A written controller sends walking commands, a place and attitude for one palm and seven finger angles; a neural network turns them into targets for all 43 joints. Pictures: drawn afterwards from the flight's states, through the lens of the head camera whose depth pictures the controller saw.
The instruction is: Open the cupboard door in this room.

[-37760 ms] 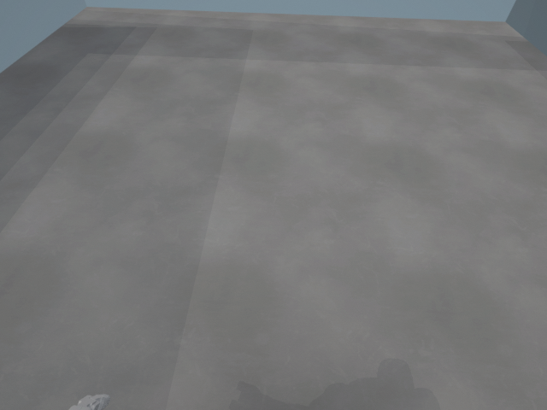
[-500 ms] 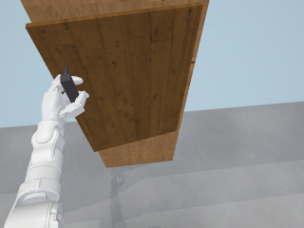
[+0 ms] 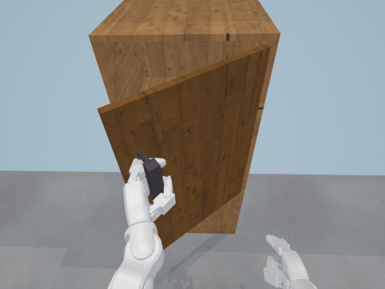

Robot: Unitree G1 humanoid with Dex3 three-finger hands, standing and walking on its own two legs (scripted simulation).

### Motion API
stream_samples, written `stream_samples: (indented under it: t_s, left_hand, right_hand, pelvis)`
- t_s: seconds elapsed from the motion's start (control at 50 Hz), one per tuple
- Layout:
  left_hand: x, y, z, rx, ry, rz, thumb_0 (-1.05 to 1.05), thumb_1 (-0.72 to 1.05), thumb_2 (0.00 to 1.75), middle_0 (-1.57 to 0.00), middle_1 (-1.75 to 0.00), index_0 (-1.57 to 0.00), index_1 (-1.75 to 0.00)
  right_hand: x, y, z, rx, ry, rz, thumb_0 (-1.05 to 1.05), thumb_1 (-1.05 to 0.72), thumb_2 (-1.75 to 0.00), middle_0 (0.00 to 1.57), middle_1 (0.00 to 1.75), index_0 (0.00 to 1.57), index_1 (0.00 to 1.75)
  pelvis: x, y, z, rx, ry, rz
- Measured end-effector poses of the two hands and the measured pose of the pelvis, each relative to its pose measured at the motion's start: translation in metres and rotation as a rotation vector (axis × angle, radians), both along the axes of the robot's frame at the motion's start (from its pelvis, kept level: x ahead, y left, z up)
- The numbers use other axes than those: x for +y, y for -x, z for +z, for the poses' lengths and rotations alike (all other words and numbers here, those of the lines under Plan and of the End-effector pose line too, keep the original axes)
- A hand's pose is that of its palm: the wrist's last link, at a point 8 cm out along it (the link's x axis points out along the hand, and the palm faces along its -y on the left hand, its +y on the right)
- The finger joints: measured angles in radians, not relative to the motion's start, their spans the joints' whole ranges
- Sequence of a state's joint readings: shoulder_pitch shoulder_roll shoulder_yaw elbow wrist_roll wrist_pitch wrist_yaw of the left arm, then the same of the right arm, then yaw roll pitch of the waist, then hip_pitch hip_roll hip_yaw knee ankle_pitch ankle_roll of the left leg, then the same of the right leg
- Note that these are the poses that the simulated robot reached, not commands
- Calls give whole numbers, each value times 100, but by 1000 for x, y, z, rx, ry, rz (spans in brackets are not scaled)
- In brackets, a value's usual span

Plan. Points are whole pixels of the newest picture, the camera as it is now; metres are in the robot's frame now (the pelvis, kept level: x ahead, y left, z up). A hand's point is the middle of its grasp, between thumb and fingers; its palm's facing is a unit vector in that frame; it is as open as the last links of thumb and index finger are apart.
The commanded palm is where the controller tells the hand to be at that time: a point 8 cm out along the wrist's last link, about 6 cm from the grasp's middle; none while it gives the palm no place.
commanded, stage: pull the door open along its arc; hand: left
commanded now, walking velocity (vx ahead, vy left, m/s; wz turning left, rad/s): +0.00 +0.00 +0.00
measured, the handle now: (150, 177) +0.32 +0.11 +0.09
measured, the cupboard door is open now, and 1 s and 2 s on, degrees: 40 37 42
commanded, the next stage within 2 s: open thumb and fingers to let go in 0.04 s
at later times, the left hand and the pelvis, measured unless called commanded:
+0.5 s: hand (166, 196) +0.27 +0.07 +0.10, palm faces +0.39 -0.92 -0.01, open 9.3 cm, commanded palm +0.22 +0.10 +0.09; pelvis -0.02 -0.01 +0.00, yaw +2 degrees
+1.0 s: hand (163, 190) +0.28 +0.08 +0.10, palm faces +0.33 -0.94 -0.01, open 15.0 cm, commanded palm +0.23 +0.11 +0.09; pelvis -0.02 +0.02 +0.00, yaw +1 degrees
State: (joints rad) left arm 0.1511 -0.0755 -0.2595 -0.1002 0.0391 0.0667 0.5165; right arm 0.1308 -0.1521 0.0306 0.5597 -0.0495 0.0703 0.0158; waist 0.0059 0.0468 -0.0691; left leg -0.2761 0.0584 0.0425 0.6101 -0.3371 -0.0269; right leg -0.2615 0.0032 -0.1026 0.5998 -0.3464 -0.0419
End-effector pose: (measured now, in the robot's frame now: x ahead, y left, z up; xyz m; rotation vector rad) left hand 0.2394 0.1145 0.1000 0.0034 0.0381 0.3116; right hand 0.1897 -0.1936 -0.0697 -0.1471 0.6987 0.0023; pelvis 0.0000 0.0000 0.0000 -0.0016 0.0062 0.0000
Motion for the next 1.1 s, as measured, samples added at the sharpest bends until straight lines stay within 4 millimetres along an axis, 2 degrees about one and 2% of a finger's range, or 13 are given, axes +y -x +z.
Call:
stream_samples:
  t_s: [0.12, 0.3, 0.38, 0.46, 0.62, 0.72, 0.94, 1.1]
  left_hand:
    - [-16, 15, 1, 13, -20, -51, 1, 63, 70, -34, -132, -38, -134]
    - [-7, 5, 2, 8, -10, 92, 1, 59, 76, -36, -131, -38, -133]
    - [-3, 7, 4, -16, -6, 110, 1, 48, 72, -36, -130, -37, -131]
    - [-2, 11, 4, -25, -12, 95, 1, 30, 64, -35, -128, -35, -128]
    - [0, 8, 1, -19, -10, 75, 0, -17, 44, -32, -123, -31, -123]
    - [2, 5, 1, -20, -11, 61, 0, -36, 36, -30, -115, -30, -114]
    - [5, -5, 1, -13, -12, 34, -1, -49, 31, -25, -73, -26, -74]
    - [10, -3, 1, -14, -24, 7, -1, -50, 30, -34, -59, -33, -63]
  right_hand:
    - [-12, 5, -7, 22, -14, -2, 1, -90, -90, 20, 30, 20, 30]
    - [-28, 21, -21, 86, 33, 8, 1, -90, -90, 20, 30, 20, 30]
    - [-30, 29, -21, 92, 38, 1, 1, -90, -90, 20, 30, 20, 30]
    - [-31, 35, -22, 95, 41, -7, 1, -90, -90, 20, 30, 20, 30]
    - [-21, 38, -21, 87, 45, -14, 1, -90, -90, 20, 30, 20, 30]
    - [-11, 37, -17, 75, 37, -11, 1, -90, -90, 20, 30, 20, 30]
    - [12, 33, -14, 83, 32, 10, 1, -90, -90, 20, 30, 20, 30]
    - [23, 35, -17, 98, 16, 28, 1, -90, -90, 20, 30, 20, 30]
  pelvis:
    - [-8, 1, -1, -23, 2, 7]
    - [-16, 11, -1, -23, -7, 30]
    - [-17, 12, 0, -19, -9, 31]
    - [-15, 14, 0, -19, -8, 30]
    - [-7, 19, 0, -27, -3, 28]
    - [0, 20, 0, -25, 0, 21]
    - [15, 23, -1, -23, 7, 16]
    - [21, 26, -3, -15, 7, 16]
